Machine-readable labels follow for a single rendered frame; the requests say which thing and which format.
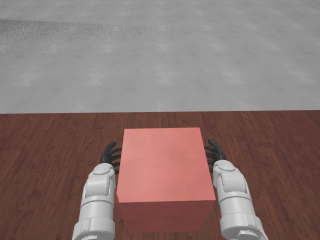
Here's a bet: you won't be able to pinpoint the robot right forearm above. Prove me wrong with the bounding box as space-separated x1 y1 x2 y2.
213 160 269 240

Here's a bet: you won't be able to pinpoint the right robot hand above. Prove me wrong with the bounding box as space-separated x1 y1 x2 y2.
204 139 226 173

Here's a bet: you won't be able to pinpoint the robot left forearm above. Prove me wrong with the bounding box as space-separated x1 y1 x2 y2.
72 163 116 240

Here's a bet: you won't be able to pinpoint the carton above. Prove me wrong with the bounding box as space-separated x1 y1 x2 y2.
115 127 216 233

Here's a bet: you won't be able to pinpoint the left robot hand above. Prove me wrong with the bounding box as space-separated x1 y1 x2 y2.
99 141 122 175

